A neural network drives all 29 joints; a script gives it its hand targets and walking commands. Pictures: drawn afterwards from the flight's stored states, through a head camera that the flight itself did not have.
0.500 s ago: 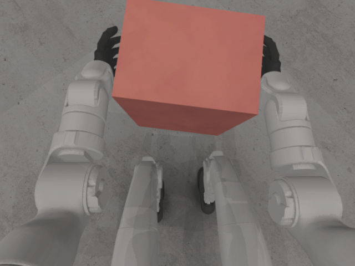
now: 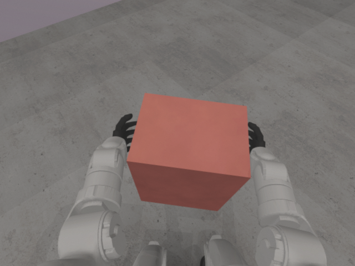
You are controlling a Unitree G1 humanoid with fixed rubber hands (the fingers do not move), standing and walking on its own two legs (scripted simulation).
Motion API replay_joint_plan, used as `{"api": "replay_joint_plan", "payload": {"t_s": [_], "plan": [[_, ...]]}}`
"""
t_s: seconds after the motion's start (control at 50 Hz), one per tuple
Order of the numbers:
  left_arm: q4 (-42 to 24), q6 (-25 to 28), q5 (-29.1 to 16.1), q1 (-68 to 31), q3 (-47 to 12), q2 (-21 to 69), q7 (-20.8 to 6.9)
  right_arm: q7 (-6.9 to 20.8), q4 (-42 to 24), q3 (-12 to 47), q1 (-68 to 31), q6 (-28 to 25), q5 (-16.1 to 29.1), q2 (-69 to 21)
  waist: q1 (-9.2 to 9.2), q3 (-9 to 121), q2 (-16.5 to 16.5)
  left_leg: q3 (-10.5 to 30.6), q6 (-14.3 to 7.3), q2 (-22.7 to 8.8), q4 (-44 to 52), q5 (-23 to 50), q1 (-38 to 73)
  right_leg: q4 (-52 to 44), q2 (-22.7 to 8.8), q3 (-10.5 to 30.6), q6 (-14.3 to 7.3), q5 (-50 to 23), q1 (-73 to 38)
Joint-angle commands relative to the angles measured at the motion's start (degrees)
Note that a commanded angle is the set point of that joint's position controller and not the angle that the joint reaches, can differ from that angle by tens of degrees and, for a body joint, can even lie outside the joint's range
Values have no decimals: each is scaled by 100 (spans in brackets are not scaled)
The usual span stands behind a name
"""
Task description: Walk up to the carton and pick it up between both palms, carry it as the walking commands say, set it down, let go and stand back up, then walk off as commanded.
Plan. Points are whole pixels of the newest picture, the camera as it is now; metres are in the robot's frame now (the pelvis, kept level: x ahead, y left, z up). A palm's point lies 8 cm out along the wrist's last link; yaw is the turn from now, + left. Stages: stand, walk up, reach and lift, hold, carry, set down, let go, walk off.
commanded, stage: reach and lift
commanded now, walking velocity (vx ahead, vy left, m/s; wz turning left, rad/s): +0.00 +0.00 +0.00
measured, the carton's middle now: (186, 160) +0.38 -0.01 -0.05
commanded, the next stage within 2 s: none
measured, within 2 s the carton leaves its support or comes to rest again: neither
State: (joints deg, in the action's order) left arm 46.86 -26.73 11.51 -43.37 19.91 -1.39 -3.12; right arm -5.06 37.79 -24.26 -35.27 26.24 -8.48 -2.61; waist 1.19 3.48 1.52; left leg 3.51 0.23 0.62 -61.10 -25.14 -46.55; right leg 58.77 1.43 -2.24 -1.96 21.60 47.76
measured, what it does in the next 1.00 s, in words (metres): rises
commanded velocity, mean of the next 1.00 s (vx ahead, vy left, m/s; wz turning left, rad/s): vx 0.00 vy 0.00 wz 0.00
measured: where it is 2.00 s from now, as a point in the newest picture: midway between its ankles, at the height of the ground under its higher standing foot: outside the picture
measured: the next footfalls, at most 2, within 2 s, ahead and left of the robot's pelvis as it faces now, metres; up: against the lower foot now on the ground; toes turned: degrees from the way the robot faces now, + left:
none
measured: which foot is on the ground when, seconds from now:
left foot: down 0.00-1.00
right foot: down 0.00-1.00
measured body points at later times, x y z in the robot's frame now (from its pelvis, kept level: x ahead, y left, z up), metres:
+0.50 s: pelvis +0.05 +0.00 +0.06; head +0.03 +0.00 +0.51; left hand +0.39 +0.14 +0.08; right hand +0.35 -0.19 +0.07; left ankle +0.05 +0.13 -0.66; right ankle +0.08 -0.10 -0.66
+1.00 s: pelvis +0.03 +0.00 +0.06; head -0.04 +0.00 +0.50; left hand +0.36 +0.16 +0.11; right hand +0.34 -0.18 +0.11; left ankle +0.05 +0.13 -0.66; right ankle +0.08 -0.10 -0.66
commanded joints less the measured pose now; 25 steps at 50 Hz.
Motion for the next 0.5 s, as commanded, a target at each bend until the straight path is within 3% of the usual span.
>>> {"api": "replay_joint_plan", "payload": {"t_s": [0.0, 0.02, 0.06, 0.12, 0.14, 0.16, 0.28, 0.4, 0.48], "plan": [[-516, 213, -898, -2441, -2553, 6779, -1691, 1733, -976, 3122, -3390, 161, 653, -6201, 414, 3659, -127, 268, -249, 644, 1988, 1496, 1372, -1785, 326, 873, 54, -2244, -3811], [-744, 243, -974, -2283, -2691, 6761, -1672, 1736, -1213, 3323, -3272, 177, 736, -6215, 404, 3739, -239, 290, -253, 651, 2039, 1813, 1591, -1814, 341, 872, 72, -2598, -3948], [-1230, 268, -1115, -2085, -3026, 6864, -1595, 1740, -1491, 3624, -2943, 229, 863, -6196, 411, 3904, -115, 348, -210, 635, 2184, 2334, 2003, -1897, 337, 907, 68, -3162, -4200], [-1678, 303, -1248, -1734, -3306, 6872, -1512, 1747, -1893, 3983, -2632, 278, 970, -6150, 376, 3830, -339, 372, -197, 631, 2368, 2722, 2322, -2058, 330, 963, 126, -3780, -4430], [-1740, 279, -1215, -1521, -3333, 6858, -1484, 1735, -1975, 4068, -2539, 326, 992, -6142, 310, 3674, -339, 382, -202, 627, 2442, 2782, 2369, -2123, 311, 966, 147, -3895, -4456], [-1721, 265, -1179, -1454, -3274, 6765, -1455, 1755, -1749, 3919, -2267, 376, 876, -6041, 378, 3275, -397, 386, -189, 590, 2526, 2725, 2356, -2196, 315, 942, 163, -3825, -4245], [-2399, 121, -1285, -1139, -3698, 6664, -1417, 1740, -2242, 4401, -1840, 571, 1068, -6139, 269, 3262, -463, 348, -190, 599, 2835, 3037, 2885, -2555, 272, 960, 301, -4346, -4707], [-2444, -195, -1277, -784, -3765, 6579, -1441, 1728, -2202, 4332, -1457, 890, 994, -5940, 340, 2542, -398, 284, -165, 538, 3155, 2845, 3219, -3004, 264, 912, 347, -3863, -4640], [-2517, -360, -1272, -941, -3661, 6430, -1498, 1726, -2149, 4270, -1600, 1112, 992, -5949, 276, 2143, -394, 213, -202, 508, 3350, 2372, 3277, -3249, 220, 845, 381, -3173, -4573]]}}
